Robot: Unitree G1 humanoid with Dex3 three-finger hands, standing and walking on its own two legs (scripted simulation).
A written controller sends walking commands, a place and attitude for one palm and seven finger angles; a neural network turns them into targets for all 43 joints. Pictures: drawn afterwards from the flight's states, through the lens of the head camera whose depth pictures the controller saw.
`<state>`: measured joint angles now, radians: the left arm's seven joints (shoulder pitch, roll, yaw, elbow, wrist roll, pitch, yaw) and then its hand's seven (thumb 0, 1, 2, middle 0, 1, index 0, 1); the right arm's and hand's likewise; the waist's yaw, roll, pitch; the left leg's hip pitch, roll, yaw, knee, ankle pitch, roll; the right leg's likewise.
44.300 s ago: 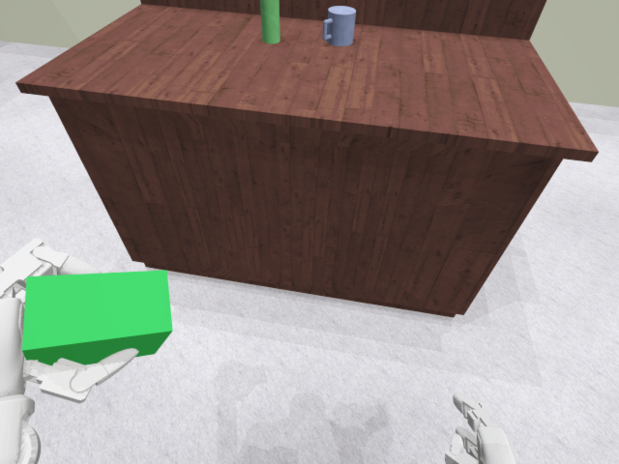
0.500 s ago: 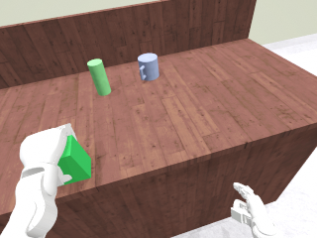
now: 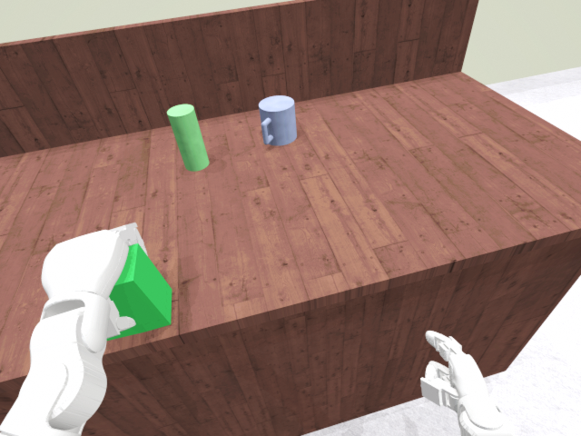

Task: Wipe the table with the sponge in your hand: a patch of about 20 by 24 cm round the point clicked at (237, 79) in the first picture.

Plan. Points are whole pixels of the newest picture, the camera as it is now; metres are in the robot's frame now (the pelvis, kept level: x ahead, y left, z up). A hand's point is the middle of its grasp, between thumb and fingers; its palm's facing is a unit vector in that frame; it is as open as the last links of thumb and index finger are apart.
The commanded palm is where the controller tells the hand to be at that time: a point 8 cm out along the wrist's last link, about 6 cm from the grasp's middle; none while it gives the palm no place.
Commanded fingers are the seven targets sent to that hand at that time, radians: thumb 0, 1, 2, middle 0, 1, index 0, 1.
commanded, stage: lift the sponge slowly off the table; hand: left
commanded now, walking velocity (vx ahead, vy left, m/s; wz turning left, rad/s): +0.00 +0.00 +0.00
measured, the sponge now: (124, 302) +0.24 +0.28 +0.08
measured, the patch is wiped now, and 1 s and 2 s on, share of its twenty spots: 1.00 1.00 1.00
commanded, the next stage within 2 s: bring the sponge back beside the body in 1.68 s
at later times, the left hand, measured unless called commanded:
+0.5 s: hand (112, 275) +0.24 +0.27 +0.14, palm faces +0.09 -0.09 -0.99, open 10.2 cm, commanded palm +0.21 +0.27 +0.22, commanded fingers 0.00 0.10 1.30 -1.20 -1.60 -1.20 -1.60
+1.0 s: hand (105, 253) +0.25 +0.27 +0.18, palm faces +0.17 -0.09 -0.98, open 10.2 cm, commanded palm +0.21 +0.26 +0.25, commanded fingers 0.00 0.10 1.30 -1.20 -1.60 -1.20 -1.60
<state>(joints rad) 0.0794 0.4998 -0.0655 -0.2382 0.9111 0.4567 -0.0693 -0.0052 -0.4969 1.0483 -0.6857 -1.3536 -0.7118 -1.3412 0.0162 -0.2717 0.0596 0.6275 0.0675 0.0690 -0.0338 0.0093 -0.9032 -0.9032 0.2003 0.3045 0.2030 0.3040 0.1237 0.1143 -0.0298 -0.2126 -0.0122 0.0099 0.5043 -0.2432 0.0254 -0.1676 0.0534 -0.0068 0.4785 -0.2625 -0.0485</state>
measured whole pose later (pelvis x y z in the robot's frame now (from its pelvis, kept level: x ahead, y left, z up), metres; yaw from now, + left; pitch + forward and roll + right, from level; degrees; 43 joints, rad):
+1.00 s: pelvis -0.02 +0.00 +0.00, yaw +0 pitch -5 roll +0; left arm -0.12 0.55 -0.07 -0.22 0.85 0.44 -0.15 -0.01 -0.51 1.05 -0.71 -1.34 -0.73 -1.32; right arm -0.01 -0.27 0.07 0.65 0.07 0.02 -0.06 0.01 -0.90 -0.90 0.20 0.30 0.20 0.30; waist 0.15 0.13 0.00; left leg -0.19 -0.01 0.01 0.46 -0.19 0.02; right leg -0.15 0.05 -0.01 0.45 -0.22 -0.05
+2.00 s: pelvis -0.03 -0.01 +0.00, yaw +0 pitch -4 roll +0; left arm -0.16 0.63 -0.02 -0.28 0.78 0.51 -0.21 -0.01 -0.52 1.05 -0.71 -1.33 -0.74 -1.32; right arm -0.01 -0.29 0.08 0.63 0.08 0.04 -0.08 0.01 -0.90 -0.90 0.20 0.30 0.20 0.30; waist 0.15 0.14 -0.02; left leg -0.22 0.00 0.01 0.49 -0.19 0.01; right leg -0.19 0.06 -0.01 0.49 -0.23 -0.07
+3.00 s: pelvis -0.04 +0.00 +0.00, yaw -1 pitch -7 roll -1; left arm 0.15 0.65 0.11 -0.57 0.70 0.48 -0.15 -0.01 -0.52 1.05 -0.71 -1.33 -0.74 -1.32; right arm -0.01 -0.26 0.09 0.60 0.07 0.02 -0.08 0.01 -0.90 -0.90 0.20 0.30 0.20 0.30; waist 0.19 0.13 0.00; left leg -0.19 -0.01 0.02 0.50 -0.19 0.03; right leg -0.16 0.06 0.01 0.49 -0.21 -0.04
